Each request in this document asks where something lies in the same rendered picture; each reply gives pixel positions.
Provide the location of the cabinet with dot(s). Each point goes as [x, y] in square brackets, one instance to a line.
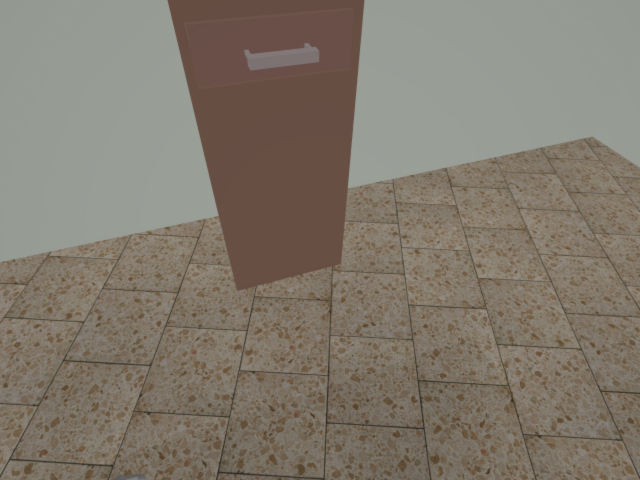
[277, 150]

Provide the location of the drawer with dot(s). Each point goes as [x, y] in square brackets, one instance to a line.
[217, 46]

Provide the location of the handle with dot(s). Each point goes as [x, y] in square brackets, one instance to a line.
[282, 58]

